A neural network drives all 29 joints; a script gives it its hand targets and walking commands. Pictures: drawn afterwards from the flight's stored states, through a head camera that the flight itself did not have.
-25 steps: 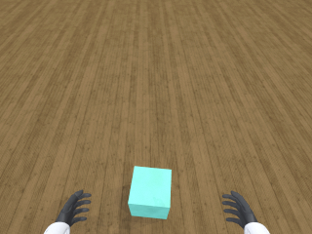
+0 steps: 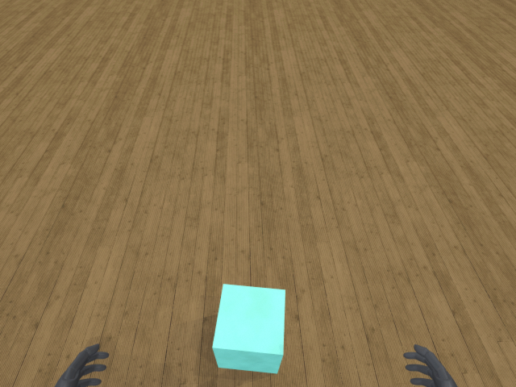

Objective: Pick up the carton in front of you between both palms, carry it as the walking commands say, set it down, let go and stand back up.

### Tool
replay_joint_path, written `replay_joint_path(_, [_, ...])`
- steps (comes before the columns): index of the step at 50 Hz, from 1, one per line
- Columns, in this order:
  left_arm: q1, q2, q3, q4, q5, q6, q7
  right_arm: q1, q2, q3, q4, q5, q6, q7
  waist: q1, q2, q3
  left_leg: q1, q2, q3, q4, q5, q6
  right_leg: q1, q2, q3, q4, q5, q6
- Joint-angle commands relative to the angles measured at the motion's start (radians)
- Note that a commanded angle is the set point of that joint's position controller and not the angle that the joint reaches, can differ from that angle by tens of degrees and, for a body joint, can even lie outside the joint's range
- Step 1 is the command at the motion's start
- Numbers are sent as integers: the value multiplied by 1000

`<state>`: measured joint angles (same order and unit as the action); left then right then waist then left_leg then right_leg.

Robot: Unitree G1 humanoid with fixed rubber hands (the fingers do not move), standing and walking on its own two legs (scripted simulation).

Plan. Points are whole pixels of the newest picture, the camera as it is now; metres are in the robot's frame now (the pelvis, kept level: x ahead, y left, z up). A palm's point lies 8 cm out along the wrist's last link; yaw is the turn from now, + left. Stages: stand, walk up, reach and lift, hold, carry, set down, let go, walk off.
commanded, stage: stand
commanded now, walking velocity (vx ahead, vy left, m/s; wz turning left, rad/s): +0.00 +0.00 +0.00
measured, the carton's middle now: (250, 329) +0.41 +0.02 -0.65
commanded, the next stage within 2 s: none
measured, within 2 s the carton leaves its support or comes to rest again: neither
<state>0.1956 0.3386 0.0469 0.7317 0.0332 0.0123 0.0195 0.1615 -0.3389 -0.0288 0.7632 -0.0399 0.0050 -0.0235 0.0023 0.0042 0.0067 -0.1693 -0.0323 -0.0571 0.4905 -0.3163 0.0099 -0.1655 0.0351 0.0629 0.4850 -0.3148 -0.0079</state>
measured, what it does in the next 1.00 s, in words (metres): stands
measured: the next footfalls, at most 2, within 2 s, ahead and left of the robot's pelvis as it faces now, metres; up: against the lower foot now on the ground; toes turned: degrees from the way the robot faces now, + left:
none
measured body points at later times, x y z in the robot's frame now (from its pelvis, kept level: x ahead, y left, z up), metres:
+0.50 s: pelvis -0.01 +0.00 +0.01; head -0.01 +0.00 +0.46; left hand +0.11 +0.30 -0.10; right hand +0.11 -0.30 -0.10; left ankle -0.04 +0.11 -0.74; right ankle -0.04 -0.12 -0.74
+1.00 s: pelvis -0.03 +0.00 +0.01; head -0.03 +0.00 +0.46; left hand +0.07 +0.31 -0.10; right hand +0.08 -0.31 -0.10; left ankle -0.04 +0.11 -0.74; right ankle -0.04 -0.12 -0.74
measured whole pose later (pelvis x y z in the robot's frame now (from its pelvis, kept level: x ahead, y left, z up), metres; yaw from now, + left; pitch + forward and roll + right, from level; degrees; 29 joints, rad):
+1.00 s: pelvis -0.03 +0.00 +0.01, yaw +0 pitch -2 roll +0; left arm 0.15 0.38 0.02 0.97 0.02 -0.01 0.01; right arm 0.13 -0.38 0.00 1.00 -0.02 -0.01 -0.02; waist 0.00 0.00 0.02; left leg -0.10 -0.03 -0.06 0.36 -0.21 0.01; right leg -0.10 0.03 0.06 0.35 -0.21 -0.01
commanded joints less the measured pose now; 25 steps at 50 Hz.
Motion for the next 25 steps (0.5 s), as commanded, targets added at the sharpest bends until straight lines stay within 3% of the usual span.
replay_joint_path(1, [-20, 148, 33, -45, -2, -15, 6, -28, -153, -34, -43, 2, -16, -6, -1, -4, -68, 48, 101, -67, -41, 409, -2, 17, -97, 62, -45, 378, 0])
replay_joint_path(25, [-63, 178, 14, 94, -11, -24, 3, -53, -184, -17, 93, 12, -26, -3, -1, -5, -20, 59, 115, -87, -139, 297, 6, 40, -116, 87, -138, 286, -10])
